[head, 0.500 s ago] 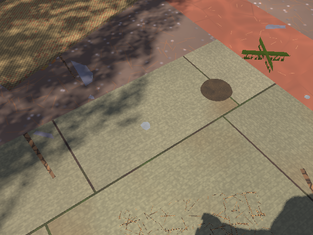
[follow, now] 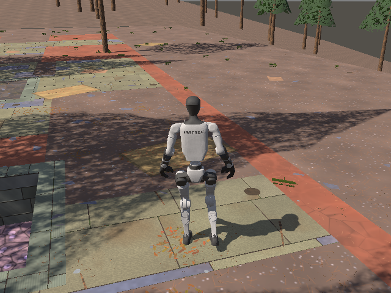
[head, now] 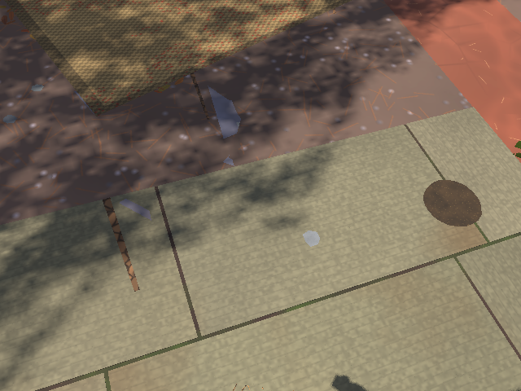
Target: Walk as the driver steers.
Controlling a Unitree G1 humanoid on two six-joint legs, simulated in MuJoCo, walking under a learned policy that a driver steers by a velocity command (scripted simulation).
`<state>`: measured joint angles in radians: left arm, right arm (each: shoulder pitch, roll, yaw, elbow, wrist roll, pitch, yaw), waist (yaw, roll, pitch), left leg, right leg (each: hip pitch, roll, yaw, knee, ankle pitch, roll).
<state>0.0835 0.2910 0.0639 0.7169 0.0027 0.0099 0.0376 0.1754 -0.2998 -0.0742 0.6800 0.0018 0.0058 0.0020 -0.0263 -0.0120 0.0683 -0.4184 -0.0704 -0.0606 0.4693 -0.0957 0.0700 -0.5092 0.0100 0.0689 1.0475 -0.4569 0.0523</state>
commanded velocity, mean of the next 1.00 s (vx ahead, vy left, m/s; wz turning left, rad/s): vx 0.10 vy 0.00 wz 0.55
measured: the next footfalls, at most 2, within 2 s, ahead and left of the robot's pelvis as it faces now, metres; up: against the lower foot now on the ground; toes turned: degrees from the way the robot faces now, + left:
right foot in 0.24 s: +0.10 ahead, -0.16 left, +0.00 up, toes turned +14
left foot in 0.66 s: +0.01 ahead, +0.09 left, +0.00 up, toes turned +26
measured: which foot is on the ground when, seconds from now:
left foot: down 0.00-0.24, up 0.26-0.64, down 0.66-1.00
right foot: up 0.00-0.22, down 0.24-0.66, up 0.68-1.00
